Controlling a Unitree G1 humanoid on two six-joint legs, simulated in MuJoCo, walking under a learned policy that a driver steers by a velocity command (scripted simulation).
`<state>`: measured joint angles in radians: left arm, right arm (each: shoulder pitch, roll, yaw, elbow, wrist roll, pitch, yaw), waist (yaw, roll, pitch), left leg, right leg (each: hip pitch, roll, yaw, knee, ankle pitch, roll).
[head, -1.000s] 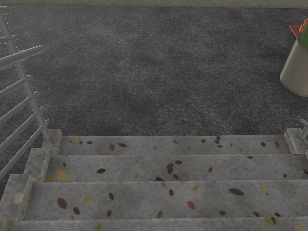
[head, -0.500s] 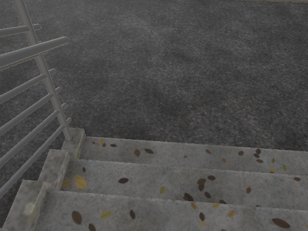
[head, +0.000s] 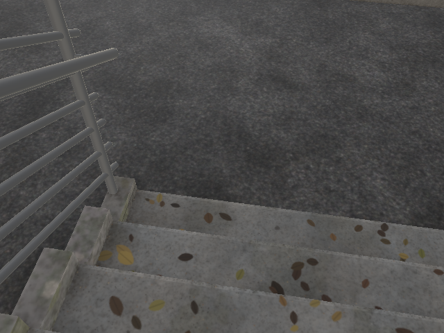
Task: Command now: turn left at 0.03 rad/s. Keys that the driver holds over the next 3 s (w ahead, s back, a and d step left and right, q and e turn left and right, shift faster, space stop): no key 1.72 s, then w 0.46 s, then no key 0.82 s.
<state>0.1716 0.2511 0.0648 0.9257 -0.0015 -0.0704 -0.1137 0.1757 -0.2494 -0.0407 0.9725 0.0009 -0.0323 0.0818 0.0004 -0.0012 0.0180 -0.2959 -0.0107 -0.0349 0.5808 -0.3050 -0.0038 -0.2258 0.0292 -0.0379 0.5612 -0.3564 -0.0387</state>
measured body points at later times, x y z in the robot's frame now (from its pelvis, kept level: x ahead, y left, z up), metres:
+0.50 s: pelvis -0.01 +0.00 +0.01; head +0.01 -0.01 +0.46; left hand +0.06 +0.25 -0.13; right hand +0.03 -0.25 -0.14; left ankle +0.00 +0.12 -0.73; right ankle -0.04 -0.09 -0.73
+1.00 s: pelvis -0.01 +0.00 +0.01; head +0.01 -0.01 +0.46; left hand +0.00 +0.22 -0.14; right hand +0.00 -0.23 -0.15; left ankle +0.00 +0.12 -0.73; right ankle -0.04 -0.09 -0.73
